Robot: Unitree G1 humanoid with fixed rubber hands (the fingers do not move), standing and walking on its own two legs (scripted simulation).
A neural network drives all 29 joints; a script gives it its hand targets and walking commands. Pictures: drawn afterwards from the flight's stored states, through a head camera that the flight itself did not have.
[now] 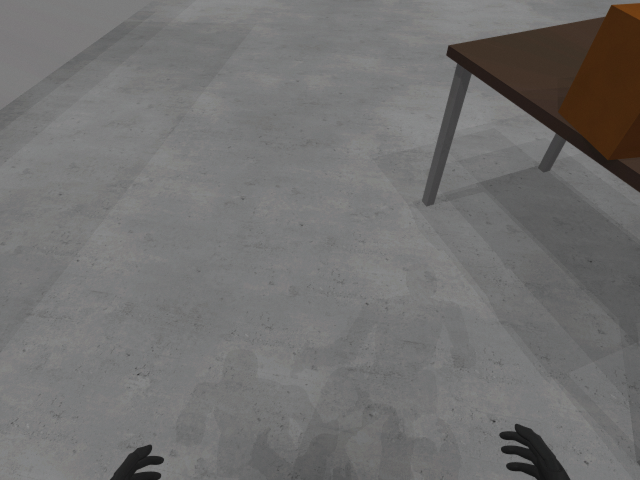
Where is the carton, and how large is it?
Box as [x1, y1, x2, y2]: [558, 3, 639, 159]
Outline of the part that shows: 639,3 611,5 558,111 607,159 639,156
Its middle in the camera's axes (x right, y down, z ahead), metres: +0.74 -0.36 +0.85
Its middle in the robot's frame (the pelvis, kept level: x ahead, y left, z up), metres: +0.90 -0.70 +0.06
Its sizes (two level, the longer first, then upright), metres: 0.210 0.200 0.250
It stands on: a table, 0.69 m high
